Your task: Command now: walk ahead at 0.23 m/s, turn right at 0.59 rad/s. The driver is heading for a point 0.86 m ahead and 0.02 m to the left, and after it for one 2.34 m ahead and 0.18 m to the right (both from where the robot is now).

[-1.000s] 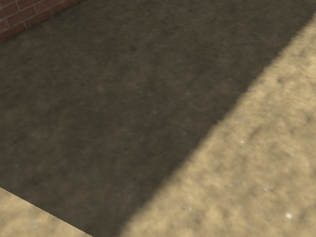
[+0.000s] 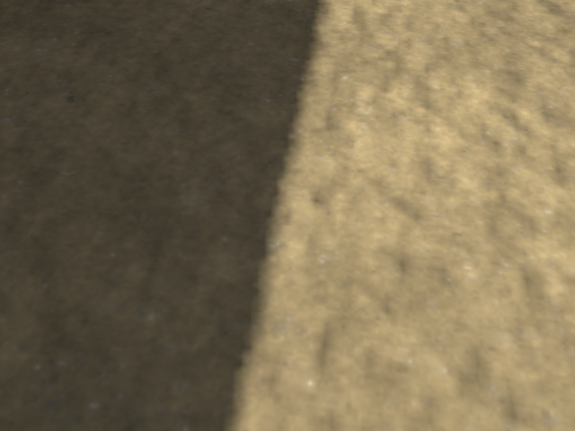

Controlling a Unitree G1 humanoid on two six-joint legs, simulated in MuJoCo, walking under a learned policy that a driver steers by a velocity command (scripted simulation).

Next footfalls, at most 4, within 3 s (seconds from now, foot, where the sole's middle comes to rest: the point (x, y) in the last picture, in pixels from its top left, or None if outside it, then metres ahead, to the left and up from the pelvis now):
0.28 right None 0.07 -0.15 -0.77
0.76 left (298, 416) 0.48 -0.01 -0.77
1.26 right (411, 330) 0.70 -0.29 -0.77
1.74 left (296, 250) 0.94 0.00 -0.77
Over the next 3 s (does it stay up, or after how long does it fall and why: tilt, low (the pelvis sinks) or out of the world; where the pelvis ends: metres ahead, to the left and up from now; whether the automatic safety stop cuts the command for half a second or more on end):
stays up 0.92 -0.17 0.01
